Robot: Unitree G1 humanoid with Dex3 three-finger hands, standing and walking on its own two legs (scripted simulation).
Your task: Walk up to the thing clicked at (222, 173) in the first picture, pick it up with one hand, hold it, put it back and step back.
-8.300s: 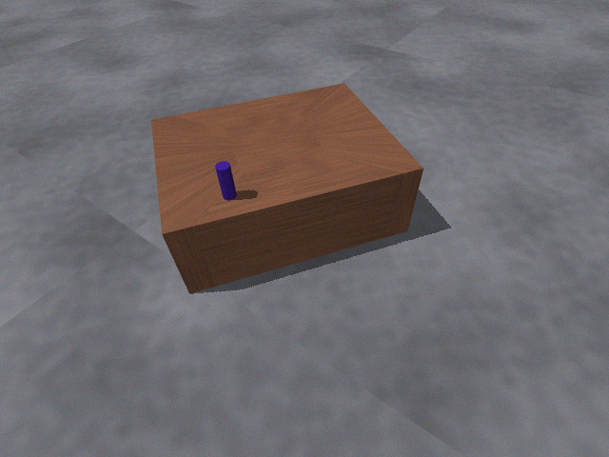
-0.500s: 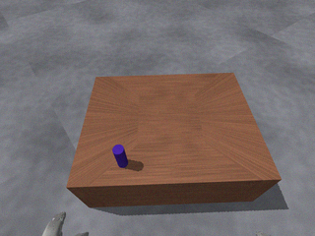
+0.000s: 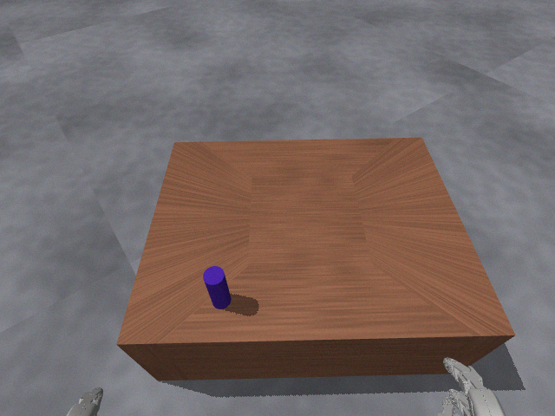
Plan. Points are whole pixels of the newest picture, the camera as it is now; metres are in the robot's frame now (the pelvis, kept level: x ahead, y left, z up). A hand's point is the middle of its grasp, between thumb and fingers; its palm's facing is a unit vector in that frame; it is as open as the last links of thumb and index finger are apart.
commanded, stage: go down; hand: left
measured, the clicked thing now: (217, 288) +0.49 +0.18 -0.32
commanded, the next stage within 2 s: none
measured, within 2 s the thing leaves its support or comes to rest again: neither
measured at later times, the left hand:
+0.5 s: hand out of the picture +0.14 +0.26 -0.11, palm faces +0.05 -0.94 -0.34, open 17.4 cm
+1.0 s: hand out of the picture +0.12 +0.27 -0.10, palm faces +0.09 -0.94 -0.34, open 17.2 cm
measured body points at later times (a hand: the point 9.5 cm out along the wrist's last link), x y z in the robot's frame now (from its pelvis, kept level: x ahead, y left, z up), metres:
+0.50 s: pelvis -0.01 +0.00 -0.03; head +0.03 +0.01 +0.42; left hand +0.13 +0.31 -0.08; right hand +0.16 -0.25 -0.10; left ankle -0.01 +0.12 -0.71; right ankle -0.03 -0.15 -0.71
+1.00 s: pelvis -0.02 +0.00 -0.04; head +0.01 +0.01 +0.41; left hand +0.11 +0.32 -0.08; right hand +0.14 -0.25 -0.10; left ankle -0.01 +0.12 -0.71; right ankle -0.03 -0.15 -0.71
